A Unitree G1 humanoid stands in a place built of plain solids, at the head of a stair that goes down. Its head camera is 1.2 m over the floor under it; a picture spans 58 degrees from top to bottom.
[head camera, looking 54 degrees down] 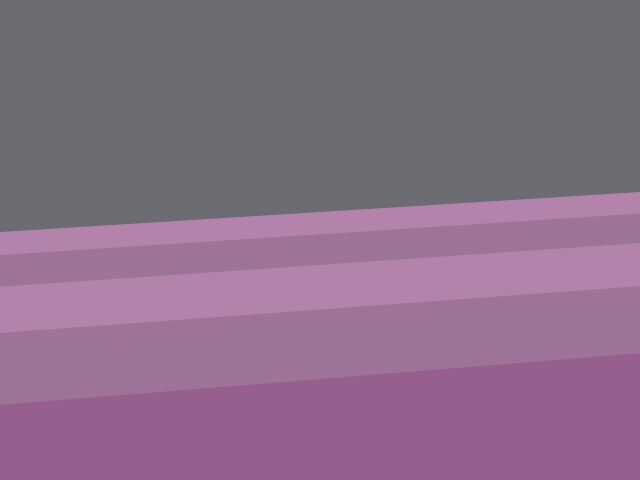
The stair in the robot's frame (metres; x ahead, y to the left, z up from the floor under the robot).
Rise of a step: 0.20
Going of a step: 0.31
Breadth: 7.10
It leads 5 degrees to the left of straight ahead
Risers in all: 5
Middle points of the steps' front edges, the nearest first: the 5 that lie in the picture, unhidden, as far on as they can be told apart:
0.38 0.25 0.00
0.69 0.28 -0.19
1.00 0.30 -0.39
1.31 0.33 -0.59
1.62 0.35 -0.78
